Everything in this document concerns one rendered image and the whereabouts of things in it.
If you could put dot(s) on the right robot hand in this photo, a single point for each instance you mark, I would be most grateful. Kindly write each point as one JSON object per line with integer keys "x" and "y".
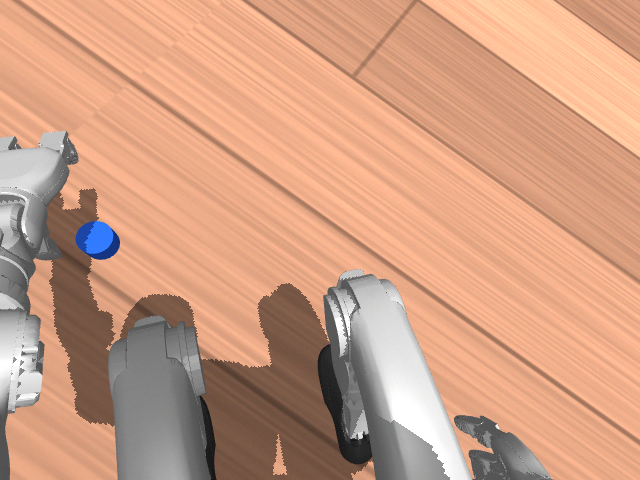
{"x": 512, "y": 460}

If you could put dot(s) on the left robot arm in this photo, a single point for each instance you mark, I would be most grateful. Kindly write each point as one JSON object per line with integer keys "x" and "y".
{"x": 22, "y": 224}

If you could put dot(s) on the tin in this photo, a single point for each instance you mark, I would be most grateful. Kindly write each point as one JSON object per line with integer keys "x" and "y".
{"x": 97, "y": 240}

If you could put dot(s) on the right robot foot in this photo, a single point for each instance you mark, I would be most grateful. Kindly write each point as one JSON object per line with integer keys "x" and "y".
{"x": 353, "y": 450}

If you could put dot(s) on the left robot hand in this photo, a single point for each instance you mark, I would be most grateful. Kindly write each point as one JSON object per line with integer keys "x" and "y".
{"x": 40, "y": 171}

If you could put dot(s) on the left robot foot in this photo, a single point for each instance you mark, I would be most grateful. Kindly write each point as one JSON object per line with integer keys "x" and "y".
{"x": 210, "y": 448}

